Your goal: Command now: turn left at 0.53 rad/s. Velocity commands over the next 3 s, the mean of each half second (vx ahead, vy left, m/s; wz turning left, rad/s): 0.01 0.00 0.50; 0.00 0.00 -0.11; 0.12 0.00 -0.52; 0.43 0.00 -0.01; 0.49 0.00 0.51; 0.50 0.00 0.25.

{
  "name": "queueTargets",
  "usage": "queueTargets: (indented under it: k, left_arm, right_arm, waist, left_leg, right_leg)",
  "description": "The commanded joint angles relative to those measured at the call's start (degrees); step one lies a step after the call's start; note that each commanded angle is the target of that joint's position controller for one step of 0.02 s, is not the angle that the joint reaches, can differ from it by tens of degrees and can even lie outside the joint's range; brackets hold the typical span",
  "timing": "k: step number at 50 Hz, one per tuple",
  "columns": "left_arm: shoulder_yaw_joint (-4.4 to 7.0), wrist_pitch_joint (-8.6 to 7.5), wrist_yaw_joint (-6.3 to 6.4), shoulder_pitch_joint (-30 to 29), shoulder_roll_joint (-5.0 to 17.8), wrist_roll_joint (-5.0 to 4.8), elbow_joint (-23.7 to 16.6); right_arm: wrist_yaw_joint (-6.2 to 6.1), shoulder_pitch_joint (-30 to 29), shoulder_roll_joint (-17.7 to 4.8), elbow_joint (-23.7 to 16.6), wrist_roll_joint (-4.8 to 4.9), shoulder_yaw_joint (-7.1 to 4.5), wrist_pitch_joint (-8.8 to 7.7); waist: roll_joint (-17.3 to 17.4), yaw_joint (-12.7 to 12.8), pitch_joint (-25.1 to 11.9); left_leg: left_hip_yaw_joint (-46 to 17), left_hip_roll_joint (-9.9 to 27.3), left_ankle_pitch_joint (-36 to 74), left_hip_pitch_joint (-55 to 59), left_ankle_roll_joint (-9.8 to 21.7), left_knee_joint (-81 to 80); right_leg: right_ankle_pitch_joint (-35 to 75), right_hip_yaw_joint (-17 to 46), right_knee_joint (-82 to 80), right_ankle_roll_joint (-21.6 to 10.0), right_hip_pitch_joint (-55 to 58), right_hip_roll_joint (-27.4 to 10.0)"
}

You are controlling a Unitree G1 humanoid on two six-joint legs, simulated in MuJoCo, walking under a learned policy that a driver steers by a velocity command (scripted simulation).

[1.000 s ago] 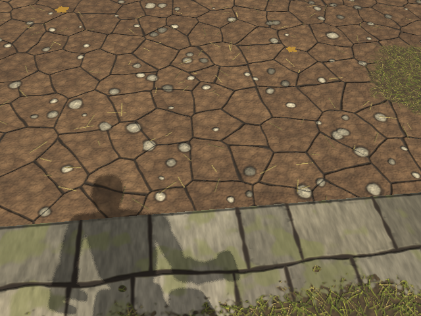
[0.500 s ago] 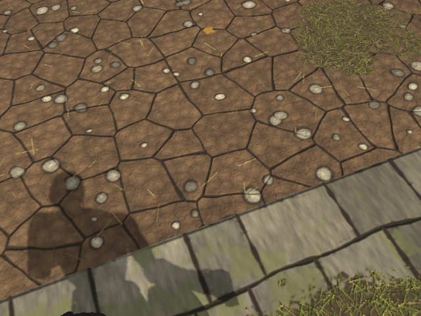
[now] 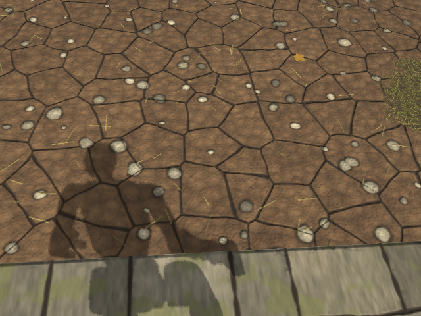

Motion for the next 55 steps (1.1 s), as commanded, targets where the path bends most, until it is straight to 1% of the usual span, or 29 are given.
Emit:
queueTargets:
  k: [1,6,12,14,16,17,18,19,20,22,23,26,28,31,33,34,35,36,37,38,41,43,45,47,50,52,53,54,55]
  left_arm:
    - [0.9,-1.06,0.24,-1.2,3.6,-0.49,-3.7]
    - [0.42,-1.38,-0.17,-3.4,2.8,-0.74,-4.2]
    - [0.64,-2.41,-1.26,-2.6,3.9,-1.11,-4.1]
    - [0.8,-3.03,-1.79,-1.0,4.3,-1.23,-3.9]
    - [1.25,-3.57,-2.22,2.9,4.8,-1.08,-2.7]
    - [1.89,-3.51,-2.06,4.7,7.4,-0.34,-2.4]
    - [2.12,-2.95,-1.55,2.9,10.7,0.54,-3.5]
    - [2.01,-2.98,-1.98,3.8,10.6,2.15,-3.3]
    - [1.25,-3.3,-2.04,1.7,8.0,1.56,-4.2]
    - [0.14,-3.19,-1.81,-1.7,4.7,-0.05,-4.7]
    - [-0.16,-3.08,-1.62,-1.7,4.5,-0.55,-4.3]
    - [-0.68,-2.55,-1.07,0.8,4.1,-0.08,-2.9]
    - [-0.68,-2.19,-1.01,0.9,4.9,-0.05,-2.5]
    - [-0.27,-1.54,-1.35,3.0,7.4,-0.49,-1.4]
    - [-1.46,-1.7,-1.87,3.2,5.1,-1.32,-0.2]
    - [-1.91,-2.36,-2.27,5.4,4.3,-1.31,0.6]
    - [-2.45,-3.21,-2.9,5.8,3.3,0.18,0.3]
    - [-2.74,-3.55,-3.04,6.8,1.4,-0.35,0.0]
    - [-2.4,-3.22,-2.86,3.4,4.3,-0.26,-0.1]
    - [-1.78,-2.87,-2.66,1.1,5.8,-0.71,-0.7]
    - [-1.22,-1.38,-1.86,2.5,5.7,-1.34,-1.1]
    - [-0.78,-0.82,-2.13,3.3,5.0,-1.51,-1.6]
    - [-0.38,-0.09,-2.63,2.8,4.5,-1.85,-2.5]
    - [-0.62,0.59,-3.11,3.8,3.6,-1.76,-2.6]
    - [-0.34,0.97,-4.25,6.1,4.1,-1.78,-3.0]
    - [0.55,0.99,-4.36,10.2,5.2,-1.54,-2.2]
    - [2.04,0.72,-3.54,11.1,10.3,-1.36,-3.0]
    - [2.93,-0.19,-3.24,11.2,17.2,-0.05,-5.3]
    - [2.06,-1.61,-3.81,12.9,14.8,1.69,-5.8]
  right_arm:
    - [-1.03,-1.3,-9.4,-4.6,0.43,-2.38,-0.59]
    - [-1.75,-0.9,-11.0,-5.6,0.49,-3.08,0.47]
    - [-1.11,-3.5,-11.3,-7.3,0.45,-3.25,1.3]
    - [-1.08,-4.7,-11.1,-7.8,0.83,-3.19,1.58]
    - [-1.43,-6.8,-10.4,-8.7,1.57,-2.89,1.98]
    - [-1.57,-5.1,-8.2,-8.8,0.99,-2.23,1.96]
    - [-1.32,-0.1,-4.5,-8.3,-0.38,-1.19,1.7]
    - [-1.43,-0.9,-8.8,-9.5,-0.1,-2.56,1.04]
    - [-1.54,-0.3,-12.6,-7.9,-0.01,-3.74,0.89]
    - [-1.75,-0.1,-11.0,-5.7,0.22,-3.85,1.81]
    - [-1.71,-0.2,-9.4,-5.8,0.1,-3.37,2.11]
    - [-1.4,-2.6,-5.6,-6.8,0.54,-1.84,1.85]
    - [-1.18,-4.0,-3.9,-7.2,0.07,-0.81,1.69]
    - [-0.92,-4.0,-4.8,-6.7,0.44,-0.7,1.48]
    - [-0.83,-0.2,-3.6,-4.2,-0.16,-0.54,1.32]
    - [-1.07,0.0,-5.7,-4.2,-0.76,-0.84,1.26]
    - [-1.69,1.9,-9.8,-4.5,-1.25,-1.61,1.39]
    - [-1.43,-0.4,-10.8,-3.6,-1.64,-1.8,1.55]
    - [-0.85,-3.2,-7.5,-5.0,-1.58,-1.23,1.11]
    - [-0.8,-3.1,-7.8,-4.8,-1.76,-1.46,0.84]
    - [-1.61,-0.8,-9.3,-4.2,-1.2,-2.21,0.18]
    - [-2.37,-1.8,-8.6,-5.1,-1.23,-2.16,0.0]
    - [-2.61,-2.8,-8.7,-5.5,-1.11,-2.21,-0.4]
    - [-2.39,-5.8,-9.4,-5.7,-0.34,-2.65,-0.48]
    - [-2.08,-7.6,-9.9,-5.5,0.46,-2.92,0.27]
    - [-1.89,-6.1,-8.5,-4.3,1.23,-2.65,0.5]
    - [-1.58,-2.5,-6.1,-3.8,-0.18,-2.07,0.34]
    - [-1.75,-6.3,-2.8,-7.6,-2.41,-0.69,0.15]
    - [-2.16,-8.9,-5.7,-7.8,-0.96,-1.42,-0.05]
  waist:
    - [8.3,1.1,-9.5]
    - [9.7,-0.3,-8.2]
    - [11.4,-0.4,-7.3]
    - [11.8,0.3,-7.8]
    - [10.9,2.8,-8.0]
    - [6.5,2.2,-9.6]
    - [-8.4,-1.8,-9.8]
    - [-14.0,-0.6,-8.0]
    - [-8.0,-0.6,-6.5]
    - [-4.7,-1.2,-4.5]
    - [-5.1,-0.8,-3.9]
    - [-6.9,0.6,-4.8]
    - [-8.2,1.5,-5.8]
    - [-9.2,2.9,-5.9]
    - [-7.0,0.3,-4.8]
    - [-4.9,0.7,-5.3]
    - [2.1,1.4,-7.8]
    - [12.1,4.0,-8.0]
    - [9.9,2.1,-5.9]
    - [9.9,1.0,-3.7]
    - [12.7,0.5,-0.9]
    - [14.5,0.2,-1.3]
    - [11.3,0.1,-0.8]
    - [9.1,1.0,-1.7]
    - [9.7,1.8,-4.4]
    - [6.7,3.4,-5.9]
    - [-5.6,2.2,-5.8]
    - [-18.2,2.1,-6.3]
    - [-9.3,5.4,-11.2]
  left_leg:
    - [-14.4,13.0,36.7,14.6,10.0,-6.0]
    - [-17.4,11.9,28.1,13.3,9.9,-6.0]
    - [-23.9,10.6,24.5,8.7,10.0,-4.8]
    - [-26.2,9.8,25.3,9.0,9.2,-3.2]
    - [-25.9,6.6,19.6,6.0,5.9,-0.5]
    - [-22.6,3.7,9.1,1.1,3.0,4.4]
    - [-12.8,-5.2,-15.6,-7.5,-0.6,16.7]
    - [-9.2,-7.1,-26.3,-15.0,-3.4,28.1]
    - [-10.2,-4.2,-22.7,-15.3,-4.8,36.4]
    - [-9.5,-3.7,-16.1,-15.5,-6.7,40.0]
    - [-9.4,-3.8,-13.9,-15.7,-7.6,40.6]
    - [-5.7,-2.5,-11.2,-12.6,-8.6,30.8]
    - [-2.8,-0.1,-11.8,-7.3,-8.8,20.7]
    - [0.7,0.1,-8.9,-0.7,-8.2,8.4]
    - [1.3,-0.4,3.9,9.0,-6.1,-9.1]
    - [-2.1,1.9,10.6,15.6,-4.4,-10.5]
    - [-8.1,9.2,24.5,21.4,-2.2,-7.1]
    - [-8.4,12.0,19.0,13.6,2.7,-5.1]
    - [-8.1,10.5,10.2,10.0,3.6,-6.7]
    - [-7.6,9.4,5.3,9.7,2.8,-7.4]
    - [-9.4,13.2,8.2,7.7,4.3,-8.2]
    - [-11.8,18.4,16.0,7.4,8.2,-8.3]
    - [-12.0,21.7,23.8,8.6,10.7,-8.2]
    - [-7.2,19.8,26.0,8.3,9.2,-6.8]
    - [-1.8,17.6,26.0,7.6,6.8,-2.7]
    - [2.8,14.6,17.2,4.0,2.5,5.7]
    - [8.4,9.4,1.7,-5.3,-2.9,19.3]
    - [5.9,-0.5,-27.5,-20.2,-7.5,34.1]
    - [-2.7,-0.1,-28.5,-20.6,-6.9,42.7]
  right_leg:
    - [4.0,3.3,0.8,1.1,-6.4,-0.2]
    - [6.1,4.2,-12.1,2.3,-2.4,0.6]
    - [4.5,4.9,-22.0,1.4,5.8,2.2]
    - [5.8,4.8,-27.9,0.5,8.9,2.5]
    - [17.0,3.7,-40.8,-1.0,17.4,1.6]
    - [22.9,8.6,-42.3,-3.5,24.5,-5.5]
    - [38.9,20.2,-41.7,-9.3,29.7,-17.0]
    - [41.5,30.7,-43.4,-19.3,25.7,-24.2]
    - [37.2,27.4,-43.6,-20.3,23.9,-22.8]
    - [31.0,17.6,-42.5,-15.6,22.7,-15.5]
    - [32.2,16.0,-42.3,-15.5,22.6,-14.6]
    - [33.8,11.2,-42.3,-15.6,24.6,-12.0]
    - [34.1,9.9,-41.7,-15.5,24.8,-11.8]
    - [34.8,11.0,-40.7,-15.9,23.9,-12.7]
    - [32.6,10.8,-39.4,-13.4,19.7,-10.8]
    - [29.5,11.0,-39.3,-10.1,15.6,-9.8]
    - [22.4,8.0,-34.8,-6.5,11.6,-6.7]
    - [9.6,3.3,-35.5,-3.7,13.8,-2.7]
    - [10.2,2.7,-33.7,-1.8,15.4,-2.3]
    - [12.1,2.0,-31.1,-1.6,12.5,-1.0]
    - [10.3,1.1,-24.1,-2.2,7.9,-0.8]
    - [-2.6,0.1,-13.3,-2.5,4.7,-1.2]
    - [-9.4,1.4,-5.5,-2.2,0.3,-3.6]
    - [-5.1,0.1,-9.2,-1.7,3.0,-4.5]
    - [3.4,-4.0,-18.9,-1.9,10.5,-2.5]
    - [14.6,-5.1,-31.4,-4.2,19.6,0.8]
    - [32.2,7.5,-37.4,-7.7,27.0,-5.7]
    - [50.4,32.7,-40.8,-20.4,29.8,-21.5]
    - [43.3,34.8,-42.7,-25.4,29.4,-23.4]
Next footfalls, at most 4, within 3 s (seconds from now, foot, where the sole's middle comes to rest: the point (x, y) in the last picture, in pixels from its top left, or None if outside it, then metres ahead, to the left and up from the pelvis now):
0.34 right None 0.09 -0.13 -0.78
0.68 left None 0.00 0.11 -0.78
1.06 right None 0.07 -0.13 -0.78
1.64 left None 0.22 0.07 -0.78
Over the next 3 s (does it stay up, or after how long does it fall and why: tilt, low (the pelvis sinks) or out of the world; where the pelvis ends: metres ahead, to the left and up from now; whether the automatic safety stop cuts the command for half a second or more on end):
stays up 0.82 0.00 0.00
